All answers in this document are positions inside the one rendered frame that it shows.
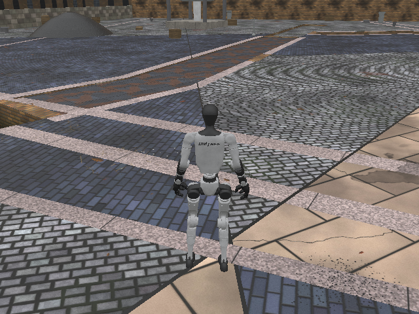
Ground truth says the robot left hand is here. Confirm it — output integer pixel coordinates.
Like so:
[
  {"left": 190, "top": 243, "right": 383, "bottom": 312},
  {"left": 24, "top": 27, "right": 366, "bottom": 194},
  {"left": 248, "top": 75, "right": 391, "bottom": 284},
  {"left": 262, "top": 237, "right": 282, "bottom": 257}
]
[{"left": 173, "top": 182, "right": 188, "bottom": 197}]

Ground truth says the right robot forearm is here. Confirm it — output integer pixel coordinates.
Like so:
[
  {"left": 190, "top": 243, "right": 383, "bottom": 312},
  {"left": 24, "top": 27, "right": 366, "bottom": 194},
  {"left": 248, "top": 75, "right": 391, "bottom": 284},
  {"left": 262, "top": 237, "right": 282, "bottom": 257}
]
[{"left": 234, "top": 159, "right": 247, "bottom": 186}]

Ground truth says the robot right upper arm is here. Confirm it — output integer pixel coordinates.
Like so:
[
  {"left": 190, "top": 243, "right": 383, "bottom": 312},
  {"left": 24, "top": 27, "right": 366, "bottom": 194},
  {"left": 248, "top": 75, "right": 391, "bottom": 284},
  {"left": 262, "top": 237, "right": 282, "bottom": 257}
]
[{"left": 223, "top": 132, "right": 241, "bottom": 169}]

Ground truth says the robot left upper arm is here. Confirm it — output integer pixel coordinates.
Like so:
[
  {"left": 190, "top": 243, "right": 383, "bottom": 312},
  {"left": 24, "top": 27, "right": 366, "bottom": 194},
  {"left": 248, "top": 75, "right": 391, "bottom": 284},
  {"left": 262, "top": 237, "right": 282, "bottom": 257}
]
[{"left": 179, "top": 132, "right": 196, "bottom": 169}]

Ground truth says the left robot forearm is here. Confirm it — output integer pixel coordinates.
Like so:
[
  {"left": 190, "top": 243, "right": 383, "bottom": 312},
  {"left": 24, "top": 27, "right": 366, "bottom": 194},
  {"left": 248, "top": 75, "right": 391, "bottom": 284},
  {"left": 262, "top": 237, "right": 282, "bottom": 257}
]
[{"left": 174, "top": 159, "right": 187, "bottom": 184}]

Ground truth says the robot torso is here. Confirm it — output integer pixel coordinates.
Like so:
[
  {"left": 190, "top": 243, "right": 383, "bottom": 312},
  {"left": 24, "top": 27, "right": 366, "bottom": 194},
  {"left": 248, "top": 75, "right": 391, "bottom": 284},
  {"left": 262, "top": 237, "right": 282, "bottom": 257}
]
[{"left": 194, "top": 130, "right": 225, "bottom": 196}]

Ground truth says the right robot thigh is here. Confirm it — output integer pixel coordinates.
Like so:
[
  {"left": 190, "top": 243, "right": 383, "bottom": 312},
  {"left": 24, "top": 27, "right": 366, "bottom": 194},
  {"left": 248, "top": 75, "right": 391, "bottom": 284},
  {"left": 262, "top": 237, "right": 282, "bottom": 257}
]
[{"left": 217, "top": 183, "right": 232, "bottom": 230}]

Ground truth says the robot right hand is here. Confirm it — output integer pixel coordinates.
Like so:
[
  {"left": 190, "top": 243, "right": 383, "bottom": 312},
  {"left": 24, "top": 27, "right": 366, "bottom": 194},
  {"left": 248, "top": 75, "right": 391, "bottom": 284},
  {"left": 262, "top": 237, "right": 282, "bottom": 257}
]
[{"left": 235, "top": 184, "right": 249, "bottom": 200}]

